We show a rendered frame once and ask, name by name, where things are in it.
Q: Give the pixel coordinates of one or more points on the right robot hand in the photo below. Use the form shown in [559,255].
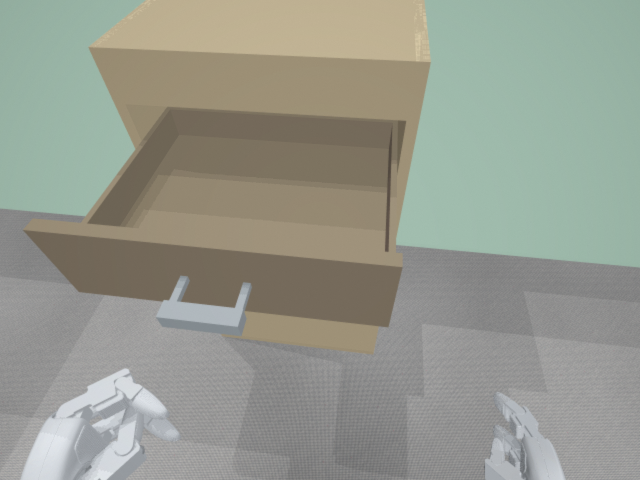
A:
[534,458]

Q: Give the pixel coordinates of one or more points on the drawer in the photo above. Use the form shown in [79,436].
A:
[303,207]

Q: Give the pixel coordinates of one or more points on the cabinet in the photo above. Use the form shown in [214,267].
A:
[341,58]

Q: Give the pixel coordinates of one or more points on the handle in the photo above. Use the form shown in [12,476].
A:
[200,317]

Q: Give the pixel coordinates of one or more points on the left robot hand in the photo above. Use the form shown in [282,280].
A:
[67,444]

